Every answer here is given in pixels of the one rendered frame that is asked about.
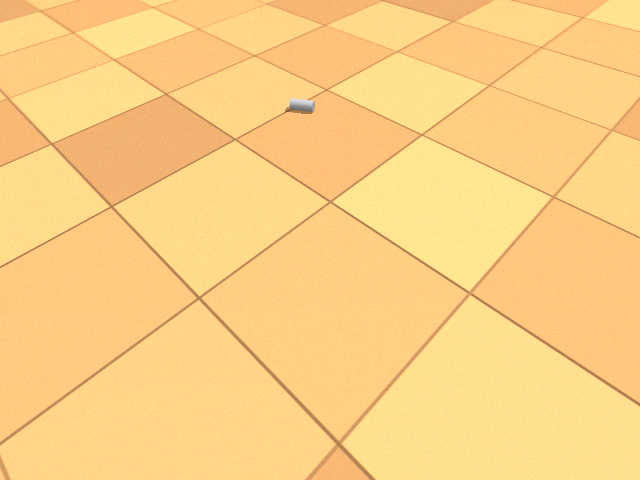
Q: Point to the can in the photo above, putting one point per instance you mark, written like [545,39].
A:
[302,105]

